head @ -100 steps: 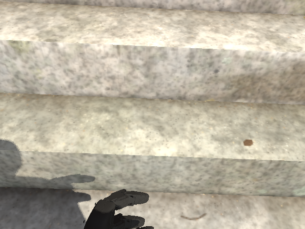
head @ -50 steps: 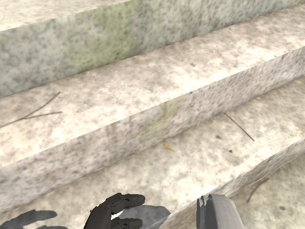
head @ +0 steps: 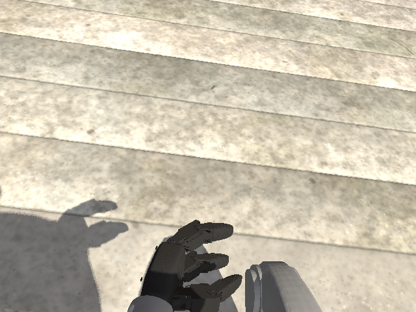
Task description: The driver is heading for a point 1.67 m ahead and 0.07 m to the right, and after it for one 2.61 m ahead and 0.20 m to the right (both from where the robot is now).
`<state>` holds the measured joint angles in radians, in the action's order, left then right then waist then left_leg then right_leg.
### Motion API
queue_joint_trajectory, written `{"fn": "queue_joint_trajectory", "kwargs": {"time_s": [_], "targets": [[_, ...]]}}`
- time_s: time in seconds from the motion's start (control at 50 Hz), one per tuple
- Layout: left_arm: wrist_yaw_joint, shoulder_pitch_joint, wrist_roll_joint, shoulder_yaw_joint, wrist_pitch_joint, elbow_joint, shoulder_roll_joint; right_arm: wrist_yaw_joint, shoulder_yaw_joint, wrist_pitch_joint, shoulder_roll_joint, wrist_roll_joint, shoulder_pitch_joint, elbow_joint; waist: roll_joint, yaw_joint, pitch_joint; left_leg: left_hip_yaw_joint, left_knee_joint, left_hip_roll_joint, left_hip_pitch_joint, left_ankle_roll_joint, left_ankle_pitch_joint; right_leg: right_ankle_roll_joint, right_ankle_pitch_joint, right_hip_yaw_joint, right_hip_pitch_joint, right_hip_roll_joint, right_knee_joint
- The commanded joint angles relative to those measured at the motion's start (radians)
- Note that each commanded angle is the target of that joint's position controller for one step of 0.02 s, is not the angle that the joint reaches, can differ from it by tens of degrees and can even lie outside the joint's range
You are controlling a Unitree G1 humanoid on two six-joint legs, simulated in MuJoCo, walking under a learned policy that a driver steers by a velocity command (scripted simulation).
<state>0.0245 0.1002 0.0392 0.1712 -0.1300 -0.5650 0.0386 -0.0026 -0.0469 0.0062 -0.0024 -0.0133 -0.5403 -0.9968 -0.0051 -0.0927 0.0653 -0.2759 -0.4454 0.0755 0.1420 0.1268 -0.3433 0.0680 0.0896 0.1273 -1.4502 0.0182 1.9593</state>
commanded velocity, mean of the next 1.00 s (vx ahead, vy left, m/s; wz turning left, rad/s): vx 0.07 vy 0.00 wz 0.05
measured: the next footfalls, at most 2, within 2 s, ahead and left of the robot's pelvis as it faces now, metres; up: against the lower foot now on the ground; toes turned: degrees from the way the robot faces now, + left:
right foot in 0.08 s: +0.22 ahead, -0.11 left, +0.21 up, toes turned +1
left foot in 0.50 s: +0.26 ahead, +0.23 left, +0.20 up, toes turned +17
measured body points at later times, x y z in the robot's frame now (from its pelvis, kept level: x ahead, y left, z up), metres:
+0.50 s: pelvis +0.17 +0.07 +0.17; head +0.17 +0.08 +0.62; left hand +0.15 +0.31 +0.03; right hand +0.41 -0.03 +0.08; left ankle +0.23 +0.22 -0.54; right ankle +0.18 -0.11 -0.54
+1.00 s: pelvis +0.20 +0.09 +0.18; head +0.21 +0.07 +0.63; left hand +0.31 +0.33 +0.07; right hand +0.36 -0.16 +0.06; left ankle +0.16 +0.22 -0.43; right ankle +0.19 -0.01 -0.54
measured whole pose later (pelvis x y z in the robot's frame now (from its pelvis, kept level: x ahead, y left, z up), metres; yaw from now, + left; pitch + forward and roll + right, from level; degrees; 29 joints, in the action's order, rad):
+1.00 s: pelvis +0.20 +0.09 +0.18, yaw -1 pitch +3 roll +0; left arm -0.04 -0.22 0.04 -0.03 0.07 -0.71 -0.19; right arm -0.05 0.06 0.02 -0.22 0.00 -0.13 -0.76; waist 0.03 0.04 0.02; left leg 0.01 -1.39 -0.05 0.63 -0.10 -0.42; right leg 0.05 0.38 0.00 -0.37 -0.04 0.70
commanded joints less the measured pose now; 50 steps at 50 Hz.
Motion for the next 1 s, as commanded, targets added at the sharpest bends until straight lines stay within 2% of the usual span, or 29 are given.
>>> {"fn": "queue_joint_trajectory", "kwargs": {"time_s": [0.02,0.04,0.06,0.08,0.1,0.12,0.14,0.16,0.2,0.22,0.28,0.34,0.38,0.4,0.44,0.48,0.5,0.52,0.54,0.56,0.6,0.68,0.74,0.8,0.84,0.88,0.92,0.96,1.0], "targets": [[-0.037,0.24,-0.008,-0.07,-0.023,0.2,-0.062,-0.054,0.065,-0.008,-0.226,-0.011,-0.078,0.024,0.259,0.124,0.235,0.004,0.179,-0.115,0.282,-0.012,1.575,0.031,0.215,0.149,0.938,-0.093,-0.463],[-0.049,0.002,-0.013,-0.137,-0.001,0.137,-0.207,-0.056,0.099,-0.032,-0.332,-0.011,0.03,0.074,0.377,0.247,0.327,-0.07,0.052,-0.137,0.117,0.005,1.993,0.049,0.355,0.027,1.052,-0.098,-0.607],[-0.044,-0.274,-0.015,-0.197,0.015,0.04,-0.357,-0.056,0.119,-0.06,-0.411,0.004,0.183,0.112,0.375,0.373,0.404,-0.087,-0.139,-0.174,0.032,0.033,2.206,0.069,0.421,-0.157,1.22,-0.06,-0.808],[-0.036,-0.471,0.004,-0.227,0.022,-0.049,-0.453,-0.048,0.118,-0.093,-0.403,-0.001,0.33,0.186,0.168,0.419,0.487,-0.097,-0.35,-0.162,0.046,0.061,2.021,0.1,0.359,-0.329,1.423,0.03,-1.009],[-0.037,-0.499,0.044,-0.23,0.065,-0.093,-0.461,-0.007,0.091,-0.11,-0.243,-0.019,0.308,0.196,-0.386,0.311,0.525,-0.031,-0.873,0.072,0.38,-0.044,0.596,0.321,-0.423,-0.8,1.666,0.308,-1.283],[-0.072,-0.412,0.069,-0.214,0.096,-0.055,-0.339,0.042,0.098,-0.12,-0.224,-0.008,0.3,0.22,-0.36,0.276,0.515,-0.11,-1.388,0.17,0.541,-0.137,0.114,0.394,-0.381,-1.161,1.511,0.414,-1.48],[-0.092,-0.279,-0.002,-0.195,0.12,-0.063,-0.234,0.065,0.108,-0.089,-0.222,0.005,0.389,0.299,-0.203,0.205,0.271,-0.022,-1.603,0.107,0.706,-0.182,-0.011,0.357,-0.035,-1.004,1.288,0.376,-1.422],[-0.11,-0.182,-0.051,-0.183,0.128,-0.098,-0.156,0.062,0.071,-0.044,-0.149,-0.01,0.429,0.364,-0.056,0.112,0.033,0.004,-1.628,0.038,0.796,-0.174,-0.008,0.26,0.18,-0.772,1.044,0.3,-1.316],[-0.122,-0.112,-0.023,-0.174,0.117,-0.16,-0.125,0.066,0.059,-0.001,-0.177,0.006,0.271,0.348,0.096,-0.016,-0.107,0.074,-1.565,-0.045,0.737,-0.096,0.097,0.122,0.434,-0.445,0.818,0.257,-1.326],[-0.113,-0.112,-0.016,-0.172,0.113,-0.185,-0.129,0.062,0.037,0.006,-0.137,0.017,0.244,0.35,0.073,-0.026,-0.134,0.115,-1.629,-0.04,0.725,-0.077,0.133,0.108,0.418,-0.384,0.752,0.259,-1.37],[-0.082,-0.167,-0.006,-0.184,0.1,-0.22,-0.199,0.043,0.006,-0.022,-0.095,0.031,0.315,0.404,0.022,-0.013,-0.134,0.124,-1.484,-0.08,0.801,-0.083,0.36,0.101,0.184,-0.177,0.792,0.244,-1.426],[-0.078,-0.23,0.0,-0.201,0.11,-0.194,-0.281,0.012,0.003,-0.024,-0.144,0.03,0.417,0.459,-0.061,0.027,-0.048,0.13,-1.288,-0.135,0.873,-0.147,0.43,0.12,-0.001,-0.146,0.969,0.271,-1.44],[-0.088,-0.234,-0.034,-0.237,0.136,-0.156,-0.396,0.009,-0.024,-0.013,-0.141,0.032,0.488,0.493,-0.132,0.05,0.039,0.266,-0.77,-0.184,0.626,-0.159,0.164,0.068,-0.047,-0.012,1.002,0.218,-1.5],[-0.084,-0.325,-0.047,-0.243,0.144,-0.183,-0.396,0.019,-0.02,-0.003,-0.16,0.038,0.578,0.484,-0.108,0.13,0.065,0.411,-0.649,-0.133,0.497,-0.161,0.016,0.079,0.035,-0.003,1.011,0.194,-1.527],[-0.071,-0.346,-0.055,-0.24,0.123,-0.2,-0.388,0.022,0.016,0.021,-0.186,0.046,0.405,0.39,-0.159,0.085,0.132,0.378,-0.446,-0.127,0.225,-0.141,0.191,0.088,0.103,-0.103,1.047,0.271,-1.547],[-0.046,-0.328,-0.035,-0.224,0.128,-0.246,-0.363,0.011,0.06,0.027,-0.249,0.025,0.281,0.321,-0.17,0.03,0.061,0.32,-0.159,-0.121,0.138,-0.092,0.161,0.024,0.173,-0.09,1.146,0.226,-1.456],[-0.035,-0.352,-0.034,-0.215,0.127,-0.279,-0.319,0.018,0.077,0.019,-0.297,0.005,0.29,0.311,-0.086,0.045,-0.018,0.271,-0.056,-0.151,0.103,-0.087,0.301,-0.024,0.199,-0.053,1.118,0.165,-1.303],[-0.028,-0.385,-0.016,-0.202,0.122,-0.289,-0.261,0.02,0.078,0.013,-0.326,-0.031,0.289,0.313,0.084,0.083,-0.013,0.119,-0.109,-0.287,-0.003,-0.085,0.824,-0.084,0.356,-0.084,0.984,0.13,-1.116],[-0.03,-0.55,-0.045,-0.182,0.124,-0.314,-0.183,0.014,0.058,0.016,-0.272,-0.063,0.286,0.333,0.246,0.121,0.177,-0.118,0.006,-0.464,-0.051,0.041,0.676,-0.141,0.377,-0.172,0.974,0.127,-1.039],[-0.044,-0.526,-0.073,-0.191,0.14,-0.324,-0.204,0.021,0.057,0.014,-0.248,-0.061,0.313,0.346,0.211,0.097,0.162,-0.229,0.14,-0.489,0.035,0.109,0.289,-0.17,0.383,-0.153,0.978,0.111,-0.93],[-0.069,-0.385,-0.071,-0.216,0.173,-0.31,-0.234,0.01,0.051,0.012,-0.239,-0.051,0.405,0.333,0.185,0.098,0.016,-0.164,0.194,-0.479,0.182,0.11,0.083,-0.199,0.418,-0.194,0.9,0.076,-0.593],[-0.088,-0.434,-0.049,-0.236,0.176,-0.327,-0.223,-0.029,0.053,0.01,-0.206,-0.03,0.404,0.28,0.092,0.123,0.027,0.176,0.098,-0.359,0.147,0.053,0.296,-0.148,0.257,-0.229,0.852,0.046,-0.387],[-0.086,-0.392,-0.022,-0.198,0.176,-0.268,-0.191,-0.058,0.063,0.016,-0.224,-0.016,0.434,0.277,0.124,0.151,0.029,0.336,0.07,-0.283,0.067,0.045,0.443,-0.142,0.2,-0.148,0.914,0.045,-0.767],[-0.067,-0.344,-0.034,-0.198,0.202,-0.244,-0.221,-0.071,0.092,0.049,-0.269,-0.009,0.378,0.298,0.188,0.071,0.008,0.287,0.086,-0.345,-0.017,0.111,0.462,-0.108,0.486,-0.028,0.984,-0.021,-1.192],[-0.065,-0.407,-0.021,-0.211,0.206,-0.242,-0.258,-0.087,0.11,0.047,-0.305,0.012,0.399,0.323,0.174,0.079,0.01,0.244,-0.002,-0.427,0.028,0.102,0.535,-0.07,0.281,-0.045,1.032,0.01,-1.27],[-0.059,-0.374,-0.006,-0.213,0.208,-0.199,-0.251,-0.07,0.118,0.035,-0.294,0.026,0.375,0.295,0.051,0.084,-0.002,0.31,-0.157,-0.377,0.147,0.008,0.342,-0.006,-0.01,-0.123,1.085,0.027,-1.409],[-0.063,-0.443,0.013,-0.259,0.201,-0.123,-0.421,-0.059,0.097,0.011,-0.218,0.004,0.415,0.324,-0.322,0.153,0.078,0.407,-0.653,-0.127,0.541,-0.189,-0.131,0.226,-0.376,-0.62,1.35,0.281,-1.534],[-0.07,-0.323,0.034,-0.249,0.178,-0.048,-0.421,-0.041,0.095,-0.005,-0.211,0.027,0.456,0.325,-0.187,0.156,0.102,0.211,-1.228,-0.092,0.671,-0.251,-0.17,0.328,-0.18,-0.7,1.29,0.312,-1.591],[-0.078,-0.202,-0.019,-0.232,0.179,-0.007,-0.373,-0.039,0.091,-0.018,-0.227,0.004,0.473,0.345,-0.006,0.099,0.008,0.198,-1.203,-0.105,0.727,-0.253,-0.03,0.228,-0.145,-0.548,1.246,0.211,-1.535]]}}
